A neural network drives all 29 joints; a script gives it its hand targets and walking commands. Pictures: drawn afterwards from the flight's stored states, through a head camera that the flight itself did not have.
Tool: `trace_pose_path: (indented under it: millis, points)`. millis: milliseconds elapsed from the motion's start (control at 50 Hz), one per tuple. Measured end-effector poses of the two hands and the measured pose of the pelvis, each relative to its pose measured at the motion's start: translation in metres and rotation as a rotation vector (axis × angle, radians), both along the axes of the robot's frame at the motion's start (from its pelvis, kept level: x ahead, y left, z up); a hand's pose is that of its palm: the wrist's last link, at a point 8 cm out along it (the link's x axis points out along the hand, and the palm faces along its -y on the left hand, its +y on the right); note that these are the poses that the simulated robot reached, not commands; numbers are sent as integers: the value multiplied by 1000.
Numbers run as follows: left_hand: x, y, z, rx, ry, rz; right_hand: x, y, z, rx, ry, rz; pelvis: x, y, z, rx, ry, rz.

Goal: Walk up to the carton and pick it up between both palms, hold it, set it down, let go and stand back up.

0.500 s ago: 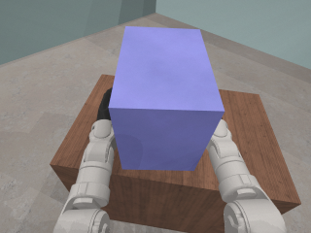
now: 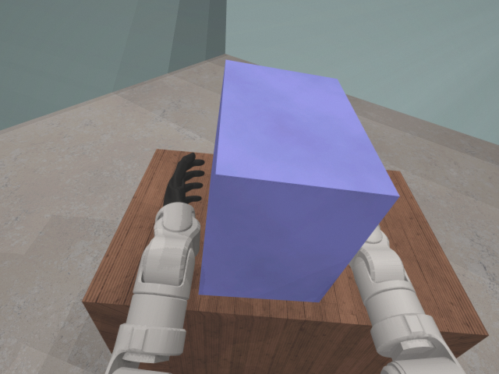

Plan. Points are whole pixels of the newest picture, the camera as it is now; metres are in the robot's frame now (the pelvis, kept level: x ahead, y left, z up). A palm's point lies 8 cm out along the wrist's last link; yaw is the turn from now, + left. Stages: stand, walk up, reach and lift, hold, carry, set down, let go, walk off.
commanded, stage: reach and lift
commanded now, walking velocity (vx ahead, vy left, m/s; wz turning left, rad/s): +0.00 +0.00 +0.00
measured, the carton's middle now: (272, 180) +0.37 -0.04 +0.17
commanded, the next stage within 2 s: hold in 0.68 s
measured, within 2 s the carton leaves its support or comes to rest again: neither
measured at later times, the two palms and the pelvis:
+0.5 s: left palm (172, 223) +0.31 +0.11 +0.14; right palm (358, 206) +0.33 -0.17 +0.16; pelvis -0.03 -0.05 +0.01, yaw +3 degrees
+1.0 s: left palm (179, 204) +0.33 +0.10 +0.17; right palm (367, 199) +0.33 -0.18 +0.17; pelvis -0.04 -0.03 +0.01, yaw +1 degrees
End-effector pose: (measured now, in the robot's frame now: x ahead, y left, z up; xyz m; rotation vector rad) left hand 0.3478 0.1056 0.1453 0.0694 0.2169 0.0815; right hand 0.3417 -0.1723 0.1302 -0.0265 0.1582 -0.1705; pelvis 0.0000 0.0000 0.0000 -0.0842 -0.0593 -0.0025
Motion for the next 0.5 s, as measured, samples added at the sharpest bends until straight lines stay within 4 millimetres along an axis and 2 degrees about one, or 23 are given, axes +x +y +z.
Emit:
trace_pose_path:
  millis: [140,200,380,420,500]
  points:
    - [-4,-11,-14,16,30,-3,-1,-11,-3,-17,28,7,-14,-15,2,27,-4,9]
    - [-8,-13,-12,6,12,18,0,-13,1,13,5,21,-17,-22,2,31,23,12]
    - [-25,-7,10,31,-50,25,-4,-7,43,38,-121,65,-21,-42,5,61,-24,44]
    - [-30,-3,6,39,-8,10,-7,-4,42,27,-96,67,-23,-45,6,71,-55,53]
    - [-37,6,-3,-3,58,11,-15,4,27,13,-28,62,-30,-49,6,83,-91,67]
